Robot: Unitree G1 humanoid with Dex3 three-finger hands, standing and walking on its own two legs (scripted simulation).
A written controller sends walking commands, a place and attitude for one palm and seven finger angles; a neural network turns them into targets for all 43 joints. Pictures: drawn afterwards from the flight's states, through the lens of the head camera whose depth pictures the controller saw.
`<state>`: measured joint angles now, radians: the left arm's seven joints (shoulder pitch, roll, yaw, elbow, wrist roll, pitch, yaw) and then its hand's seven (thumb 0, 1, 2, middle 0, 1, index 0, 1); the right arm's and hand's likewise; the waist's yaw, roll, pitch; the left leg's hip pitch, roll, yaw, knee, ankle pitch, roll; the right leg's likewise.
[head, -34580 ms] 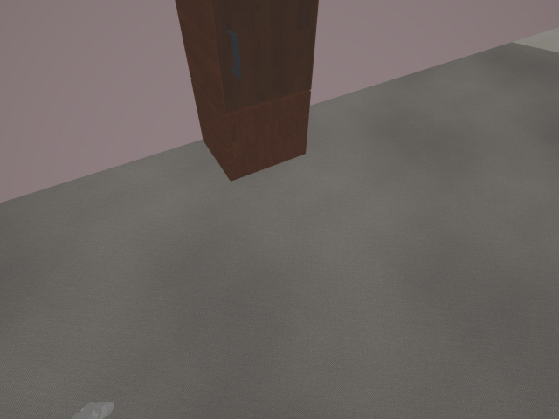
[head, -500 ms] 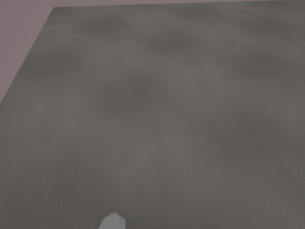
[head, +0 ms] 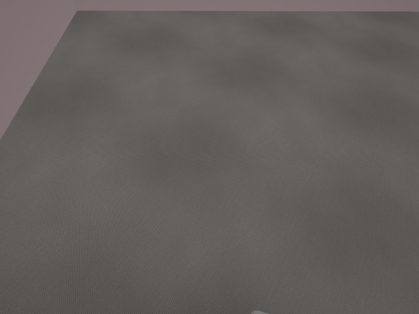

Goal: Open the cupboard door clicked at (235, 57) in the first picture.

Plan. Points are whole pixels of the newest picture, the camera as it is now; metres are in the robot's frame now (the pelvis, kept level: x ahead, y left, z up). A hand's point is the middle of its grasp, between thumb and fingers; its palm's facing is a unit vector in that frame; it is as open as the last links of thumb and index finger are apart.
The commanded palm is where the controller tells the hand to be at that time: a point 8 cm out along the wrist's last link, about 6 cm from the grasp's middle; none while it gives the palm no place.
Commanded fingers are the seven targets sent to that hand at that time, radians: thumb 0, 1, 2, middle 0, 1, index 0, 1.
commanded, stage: turn to face it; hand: left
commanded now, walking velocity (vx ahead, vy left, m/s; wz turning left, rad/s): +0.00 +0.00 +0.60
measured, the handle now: out of the picture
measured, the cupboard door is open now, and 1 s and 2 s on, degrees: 40 40 40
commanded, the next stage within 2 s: none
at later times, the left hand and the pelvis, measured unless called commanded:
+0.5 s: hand out of the picture +0.11 +0.22 -0.19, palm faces +0.31 -0.93 -0.22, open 7.4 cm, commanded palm none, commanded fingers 0.00 0.90 0.90 -0.20 -0.30 -0.20 -0.30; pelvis +0.09 +0.00 -0.01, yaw +17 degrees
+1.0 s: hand out of the picture +0.07 +0.14 -0.16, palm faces +0.58 -0.77 -0.24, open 7.4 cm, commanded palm none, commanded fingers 0.00 0.90 0.90 -0.20 -0.30 -0.20 -0.30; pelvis +0.14 -0.04 +0.00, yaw +36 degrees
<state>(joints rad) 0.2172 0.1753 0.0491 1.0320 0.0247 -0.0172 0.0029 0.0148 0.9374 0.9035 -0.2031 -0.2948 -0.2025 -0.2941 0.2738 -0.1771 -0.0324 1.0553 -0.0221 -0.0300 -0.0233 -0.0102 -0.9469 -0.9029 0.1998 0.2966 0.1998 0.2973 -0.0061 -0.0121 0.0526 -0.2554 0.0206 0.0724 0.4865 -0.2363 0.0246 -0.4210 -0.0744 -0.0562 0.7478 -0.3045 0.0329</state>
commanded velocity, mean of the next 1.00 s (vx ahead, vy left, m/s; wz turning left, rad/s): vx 0.00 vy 0.00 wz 0.60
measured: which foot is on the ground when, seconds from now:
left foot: down 0.00-0.08, up 0.10-0.34, down 0.36-0.70, up 0.72-1.00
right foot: up 0.00-0.04, down 0.06-0.36, up 0.38-0.68, down 0.70-1.00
